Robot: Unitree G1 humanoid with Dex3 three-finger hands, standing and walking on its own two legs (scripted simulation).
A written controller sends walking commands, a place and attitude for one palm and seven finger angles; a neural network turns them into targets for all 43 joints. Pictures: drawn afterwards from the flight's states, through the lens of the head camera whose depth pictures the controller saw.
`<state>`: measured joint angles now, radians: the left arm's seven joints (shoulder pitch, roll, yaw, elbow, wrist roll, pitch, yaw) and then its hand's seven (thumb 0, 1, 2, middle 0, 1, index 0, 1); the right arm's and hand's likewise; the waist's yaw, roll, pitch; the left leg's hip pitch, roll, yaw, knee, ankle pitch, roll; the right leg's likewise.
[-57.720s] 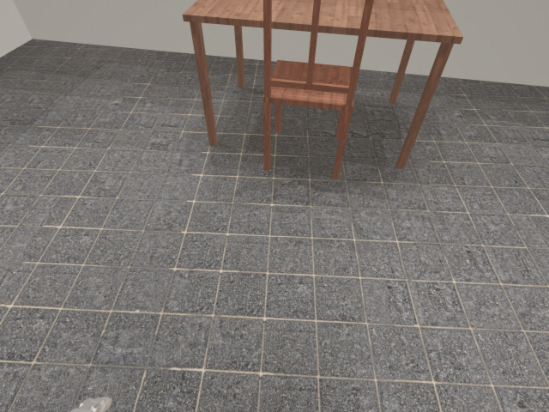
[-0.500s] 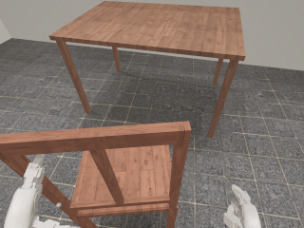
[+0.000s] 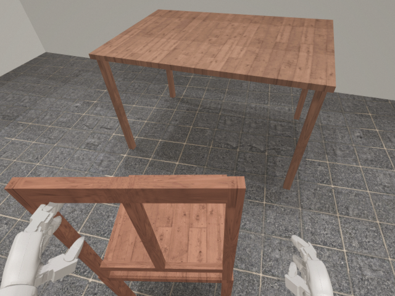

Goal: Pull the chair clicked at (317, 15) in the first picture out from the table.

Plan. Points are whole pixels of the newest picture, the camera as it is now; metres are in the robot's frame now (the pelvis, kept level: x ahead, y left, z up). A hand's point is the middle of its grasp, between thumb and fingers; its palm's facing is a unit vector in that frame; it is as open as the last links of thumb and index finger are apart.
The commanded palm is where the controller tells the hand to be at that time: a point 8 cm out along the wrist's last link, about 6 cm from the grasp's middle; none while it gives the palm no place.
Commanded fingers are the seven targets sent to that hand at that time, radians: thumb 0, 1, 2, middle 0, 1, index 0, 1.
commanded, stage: draw the hand back to the body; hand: left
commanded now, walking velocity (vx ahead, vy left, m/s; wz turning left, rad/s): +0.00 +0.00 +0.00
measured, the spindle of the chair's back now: (148, 238) +0.25 +0.16 -0.06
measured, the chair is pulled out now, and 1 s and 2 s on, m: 0.66 0.66 0.66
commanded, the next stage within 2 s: step back with the hand held close in 0.42 s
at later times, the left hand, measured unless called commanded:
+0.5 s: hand (66, 253) +0.15 +0.25 +0.08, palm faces +0.33 -0.80 -0.51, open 6.9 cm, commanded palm +0.13 +0.29 +0.18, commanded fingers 0.00 0.90 0.90 -0.20 -0.30 -0.20 -0.30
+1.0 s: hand (46, 270) +0.12 +0.26 +0.09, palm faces +0.15 -0.81 -0.56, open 6.8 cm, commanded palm +0.08 +0.31 +0.18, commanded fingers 0.00 0.90 0.90 -0.20 -0.30 -0.20 -0.30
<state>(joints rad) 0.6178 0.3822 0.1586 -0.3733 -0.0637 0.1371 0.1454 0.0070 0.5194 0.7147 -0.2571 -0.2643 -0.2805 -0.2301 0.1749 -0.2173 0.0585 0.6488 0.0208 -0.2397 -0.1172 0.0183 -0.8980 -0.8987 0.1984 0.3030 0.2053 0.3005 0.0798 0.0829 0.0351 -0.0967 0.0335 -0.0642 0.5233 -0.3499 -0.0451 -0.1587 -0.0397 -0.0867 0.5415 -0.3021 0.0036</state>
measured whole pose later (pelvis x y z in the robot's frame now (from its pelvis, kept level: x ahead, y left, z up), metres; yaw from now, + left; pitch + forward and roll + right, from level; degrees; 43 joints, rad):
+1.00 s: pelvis -0.07 +0.01 +0.00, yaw -1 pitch -2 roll +0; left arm 0.67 0.54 0.30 -0.53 -0.08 0.07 0.13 0.02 0.89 0.90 -0.23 -0.31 -0.35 -0.34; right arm 0.14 -0.20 0.01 0.57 0.03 -0.10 -0.12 0.02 -0.90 -0.90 0.20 0.30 0.20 0.30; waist 0.02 -0.02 0.16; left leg -0.28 0.03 -0.06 0.55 -0.25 -0.04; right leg -0.31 -0.04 -0.08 0.51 -0.16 0.01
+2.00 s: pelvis -0.22 +0.04 +0.00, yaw -1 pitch +1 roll -3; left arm 0.59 0.44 0.44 -0.60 -0.05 -0.21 0.16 0.02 0.89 0.90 -0.22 -0.30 -0.21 -0.30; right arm 0.15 -0.15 -0.01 0.63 -0.01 -0.16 -0.05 0.02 -0.90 -0.90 0.20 0.30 0.21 0.30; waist 0.00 -0.01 0.05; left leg -0.40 0.04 -0.03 0.51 -0.13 0.01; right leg -0.37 0.00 -0.03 0.81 -0.47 0.02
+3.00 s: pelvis -0.28 +0.00 +0.00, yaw +2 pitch -2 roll -1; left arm 0.28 0.16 0.04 0.84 0.01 0.05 0.03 -0.05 1.02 0.90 -0.21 -0.30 -0.21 -0.30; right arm 0.29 -0.17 0.01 0.93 -0.03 0.01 -0.01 0.01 -0.90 -0.90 0.20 0.30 0.20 0.30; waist -0.01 -0.03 0.05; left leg -0.31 0.00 -0.08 0.57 -0.23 -0.02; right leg -0.24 -0.03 -0.11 0.55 -0.29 -0.01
